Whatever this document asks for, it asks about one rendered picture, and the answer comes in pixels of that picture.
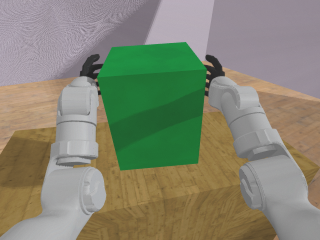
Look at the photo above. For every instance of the pedestal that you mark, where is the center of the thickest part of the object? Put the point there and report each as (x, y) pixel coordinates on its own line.
(201, 201)

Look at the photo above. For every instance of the robot right hand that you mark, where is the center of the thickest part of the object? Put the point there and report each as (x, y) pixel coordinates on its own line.
(215, 71)

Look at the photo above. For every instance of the robot left hand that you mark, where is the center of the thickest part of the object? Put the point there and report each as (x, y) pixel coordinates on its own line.
(88, 68)

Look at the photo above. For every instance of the robot left forearm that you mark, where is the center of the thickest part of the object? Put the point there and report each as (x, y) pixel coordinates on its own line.
(76, 121)

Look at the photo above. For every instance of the robot right forearm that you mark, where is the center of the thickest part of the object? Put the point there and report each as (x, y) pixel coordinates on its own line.
(254, 138)

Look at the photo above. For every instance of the carton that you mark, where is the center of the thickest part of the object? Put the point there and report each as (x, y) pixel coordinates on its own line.
(153, 97)

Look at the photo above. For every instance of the robot left upper arm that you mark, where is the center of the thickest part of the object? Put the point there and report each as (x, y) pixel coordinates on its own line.
(69, 198)

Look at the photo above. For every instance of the robot right upper arm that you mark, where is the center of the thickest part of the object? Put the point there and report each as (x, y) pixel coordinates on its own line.
(275, 186)

